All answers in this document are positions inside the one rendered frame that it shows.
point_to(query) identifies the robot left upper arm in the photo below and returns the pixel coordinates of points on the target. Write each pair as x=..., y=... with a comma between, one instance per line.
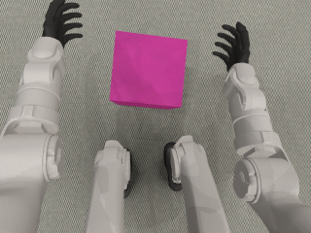
x=28, y=163

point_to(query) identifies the robot right forearm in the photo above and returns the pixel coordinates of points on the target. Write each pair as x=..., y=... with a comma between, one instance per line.
x=254, y=135

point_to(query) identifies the carton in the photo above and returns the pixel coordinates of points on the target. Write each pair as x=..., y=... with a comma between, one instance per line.
x=148, y=71

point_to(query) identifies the robot left forearm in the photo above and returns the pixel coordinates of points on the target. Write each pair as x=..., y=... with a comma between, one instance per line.
x=39, y=90

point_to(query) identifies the right robot foot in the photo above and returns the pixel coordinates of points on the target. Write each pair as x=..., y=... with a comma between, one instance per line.
x=167, y=163

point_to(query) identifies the robot right upper arm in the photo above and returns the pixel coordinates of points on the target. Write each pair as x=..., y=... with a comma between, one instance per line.
x=270, y=186

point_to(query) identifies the robot foot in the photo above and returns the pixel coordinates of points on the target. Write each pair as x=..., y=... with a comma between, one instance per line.
x=167, y=163
x=126, y=192

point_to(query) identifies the robot right hand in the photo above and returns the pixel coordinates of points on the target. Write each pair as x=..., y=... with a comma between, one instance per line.
x=239, y=51

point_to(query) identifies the left robot foot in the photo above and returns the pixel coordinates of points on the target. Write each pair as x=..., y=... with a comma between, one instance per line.
x=126, y=192

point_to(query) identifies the robot left hand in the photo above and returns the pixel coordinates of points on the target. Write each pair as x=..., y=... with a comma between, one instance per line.
x=54, y=26

